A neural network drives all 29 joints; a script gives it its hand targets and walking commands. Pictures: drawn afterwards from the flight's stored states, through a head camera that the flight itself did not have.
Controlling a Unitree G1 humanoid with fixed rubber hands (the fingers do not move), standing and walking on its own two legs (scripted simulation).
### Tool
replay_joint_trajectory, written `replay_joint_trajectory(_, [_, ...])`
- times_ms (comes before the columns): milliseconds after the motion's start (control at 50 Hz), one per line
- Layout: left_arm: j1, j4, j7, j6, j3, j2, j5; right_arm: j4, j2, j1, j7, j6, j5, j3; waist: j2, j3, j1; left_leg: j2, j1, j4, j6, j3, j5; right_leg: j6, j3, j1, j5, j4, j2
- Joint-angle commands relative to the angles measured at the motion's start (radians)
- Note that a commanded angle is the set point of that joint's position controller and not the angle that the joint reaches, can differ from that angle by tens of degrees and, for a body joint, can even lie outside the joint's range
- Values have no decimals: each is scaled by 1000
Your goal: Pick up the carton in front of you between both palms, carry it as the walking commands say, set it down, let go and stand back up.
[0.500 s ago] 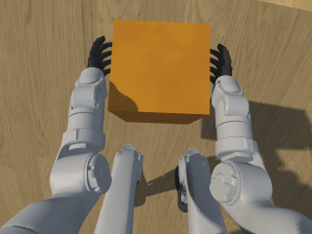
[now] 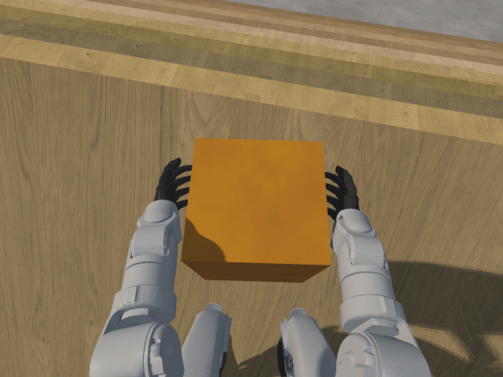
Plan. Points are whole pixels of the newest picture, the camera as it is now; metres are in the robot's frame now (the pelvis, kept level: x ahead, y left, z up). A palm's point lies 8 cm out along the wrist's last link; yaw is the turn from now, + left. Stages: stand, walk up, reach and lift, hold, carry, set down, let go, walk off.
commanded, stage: reach and lift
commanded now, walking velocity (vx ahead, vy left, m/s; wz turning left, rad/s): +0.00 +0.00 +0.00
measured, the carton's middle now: (255, 220) +0.38 +0.01 -0.10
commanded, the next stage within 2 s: hold in 1.54 s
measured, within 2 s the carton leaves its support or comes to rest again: neither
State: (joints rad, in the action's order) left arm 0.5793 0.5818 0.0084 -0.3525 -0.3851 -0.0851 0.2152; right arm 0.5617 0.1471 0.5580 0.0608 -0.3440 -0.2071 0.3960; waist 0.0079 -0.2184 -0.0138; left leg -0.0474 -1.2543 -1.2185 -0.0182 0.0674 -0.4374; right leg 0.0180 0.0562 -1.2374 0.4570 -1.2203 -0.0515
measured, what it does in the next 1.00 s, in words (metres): rises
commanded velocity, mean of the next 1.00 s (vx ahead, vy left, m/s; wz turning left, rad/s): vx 0.00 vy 0.00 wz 0.00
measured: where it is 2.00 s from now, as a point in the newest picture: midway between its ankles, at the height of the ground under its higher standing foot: outside the picture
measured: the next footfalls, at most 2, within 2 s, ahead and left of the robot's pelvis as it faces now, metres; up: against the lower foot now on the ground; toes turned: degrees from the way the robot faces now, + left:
none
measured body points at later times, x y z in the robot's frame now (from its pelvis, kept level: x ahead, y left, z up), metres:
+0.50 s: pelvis +0.05 +0.00 +0.11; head +0.04 -0.01 +0.56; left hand +0.35 +0.15 +0.12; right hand +0.35 -0.15 +0.12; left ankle +0.06 +0.12 -0.62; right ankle +0.05 -0.13 -0.62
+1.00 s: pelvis +0.02 +0.00 +0.12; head +0.00 -0.01 +0.57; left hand +0.35 +0.15 +0.14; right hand +0.35 -0.15 +0.14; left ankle +0.06 +0.12 -0.62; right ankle +0.06 -0.13 -0.62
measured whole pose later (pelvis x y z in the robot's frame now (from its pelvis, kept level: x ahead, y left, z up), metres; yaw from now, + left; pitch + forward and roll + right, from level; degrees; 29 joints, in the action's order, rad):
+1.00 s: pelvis +0.02 +0.00 +0.12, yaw +0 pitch -5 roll +0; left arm 0.39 0.43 -0.03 -0.59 -0.37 -0.18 0.34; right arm 0.42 0.19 0.39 -0.03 -0.60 -0.34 0.38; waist -0.01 0.03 -0.01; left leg -0.02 -0.18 -0.47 -0.01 0.08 -0.20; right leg 0.00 0.07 -0.17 0.21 -0.46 -0.03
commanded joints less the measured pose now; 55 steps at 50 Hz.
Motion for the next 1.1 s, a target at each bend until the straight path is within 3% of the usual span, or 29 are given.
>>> replay_joint_trajectory(0, [517,63,-233,13,573,-1097,-136,28,989,586,-242,12,122,-604,-11,-540,21,-96,493,211,15,-19,236,-21,0,345,-197,226,-104])
replay_joint_trajectory(80, [412,31,-214,10,609,-1069,-126,-27,1073,520,-256,24,174,-654,-25,-562,-35,-87,670,298,31,7,291,-11,2,478,-222,286,-102])
replay_joint_trajectory(120, [393,37,-224,-15,601,-1115,-127,49,1009,438,-254,-3,113,-601,-68,-452,-7,-81,658,373,22,24,195,-39,0,524,-172,337,-89])
replay_joint_trajectory(140, [401,17,-224,-16,604,-1082,-136,-15,1013,476,-264,-5,152,-630,-2,-464,-31,-75,705,386,24,18,213,-27,1,525,-187,362,-86])
replay_joint_trajectory(160, [418,56,-230,-28,611,-1088,-123,-5,1017,467,-262,-10,138,-636,-34,-398,11,-76,691,394,28,15,225,-26,5,561,-212,393,-83])
replay_joint_trajectory(180, [364,-11,-232,-18,606,-1111,-137,-62,1052,463,-266,-11,159,-654,-21,-451,-36,-74,722,382,33,3,281,-24,23,597,-235,402,-78])
replay_joint_trajectory(240, [319,-2,-246,-41,596,-1077,-112,-25,1025,378,-268,-43,116,-600,-20,-359,-29,-86,724,478,33,-3,318,-9,39,736,-321,506,-69])
replay_joint_trajectory(280, [278,8,-246,-54,627,-1110,-127,-95,1004,367,-270,-50,127,-664,-1,-390,37,-71,864,528,28,15,382,-10,44,811,-402,550,-66])
replay_joint_trajectory(300, [287,-49,-251,-55,653,-1060,-161,-16,1042,287,-264,-77,129,-694,65,-343,-4,-59,839,533,38,22,396,-8,45,889,-439,545,-59])
replay_joint_trajectory(320, [215,-58,-248,-80,681,-1055,-141,-110,1059,290,-270,-79,170,-717,-2,-340,-27,-58,873,567,32,14,448,-9,33,912,-475,563,-66])
replay_joint_trajectory(340, [214,-53,-240,-86,681,-1079,-168,-89,1016,237,-275,-94,153,-708,2,-354,36,-47,928,576,25,33,514,-20,40,897,-513,588,-50])
replay_joint_trajectory(360, [199,-93,-238,-94,683,-1070,-145,-112,1004,228,-282,-100,157,-731,-36,-305,-15,-50,998,594,25,30,527,-22,33,900,-486,609,-63])
replay_joint_trajectory(400, [195,-129,-241,-120,709,-1093,-181,-193,993,241,-283,-127,168,-747,18,-304,27,-46,1044,644,17,30,557,-15,31,982,-545,655,-64])
replay_joint_trajectory(420, [124,-158,-249,-129,741,-1058,-187,-223,1004,182,-282,-137,203,-761,-39,-333,-1,-45,1038,685,17,18,568,-17,32,1043,-596,683,-59])
replay_joint_trajectory(440, [160,-159,-247,-136,731,-1081,-190,-199,995,137,-275,-156,170,-747,-26,-268,50,-39,1086,702,19,31,569,-21,48,1055,-596,699,-51])
replay_joint_trajectory(460, [110,-174,-246,-155,731,-1048,-167,-181,986,153,-283,-165,189,-723,-16,-206,-32,-43,1097,741,22,14,521,-18,32,1049,-510,746,-52])
replay_joint_trajectory(560, [125,-154,-259,-226,647,-1025,-148,-198,944,154,-289,-232,119,-641,26,24,46,-34,1082,823,31,36,351,-35,43,1108,-399,835,-41])
replay_joint_trajectory(580, [186,-120,-257,-232,613,-1018,-128,-188,983,257,-300,-235,135,-644,29,15,4,-49,1107,822,29,20,240,-28,29,1072,-274,842,-31])
replay_joint_trajectory(620, [250,-142,-256,-228,607,-1014,-122,-146,963,272,-317,-241,130,-628,-16,39,35,-38,1142,825,27,18,262,-32,41,1059,-275,852,-25])
replay_joint_trajectory(640, [201,-99,-261,-239,563,-996,-92,-134,948,310,-320,-246,118,-606,-16,64,-27,-16,1072,861,39,16,250,-29,18,1058,-274,833,-37])
replay_joint_trajectory(680, [256,-71,-262,-237,540,-1042,-107,-133,910,307,-320,-247,84,-582,7,64,18,-24,1105,833,18,10,203,-36,19,1072,-198,866,-29])
replay_joint_trajectory(700, [316,-132,-261,-230,559,-986,-103,-140,948,370,-323,-244,97,-580,30,32,-20,-15,1114,863,36,3,207,-20,7,1073,-213,851,-40])
replay_joint_trajectory(740, [311,-97,-266,-234,559,-1006,-102,-88,964,349,-318,-252,114,-559,-39,-6,36,-27,1149,848,30,10,273,-25,36,1114,-298,861,-36])
replay_joint_trajectory(880, [316,-97,-269,-227,536,-1001,-74,-108,954,380,-327,-242,86,-545,21,33,1,-19,1159,844,40,-8,192,-19,11,1044,-174,866,-31])
replay_joint_trajectory(900, [415,-108,-273,-222,518,-1006,-65,-81,963,445,-325,-232,78,-535,-58,58,-17,-33,1108,858,40,-4,121,-34,22,1057,-149,857,-32])
replay_joint_trajectory(960, [395,-116,-280,-214,554,-1019,-92,-91,966,380,-324,-243,69,-531,-5,-15,59,-11,1180,833,33,12,209,-29,15,1076,-209,859,-36])
replay_joint_trajectory(980, [323,-114,-284,-219,545,-1016,-87,-121,989,400,-319,-237,97,-547,-14,-33,-19,-20,1136,835,41,14,232,-16,23,1122,-222,847,-24])
replay_joint_trajectory(1040, [358,-158,-285,-222,579,-1027,-120,-127,993,364,-328,-244,99,-599,28,-65,-16,-24,1188,832,39,0,283,-23,13,1117,-261,866,-28])
replay_joint_trajectory(1080, [252,-149,-287,-238,624,-1035,-124,-203,981,320,-321,-233,118,-627,-28,-115,38,-32,1216,849,27,11,350,-20,20,1158,-371,857,-40])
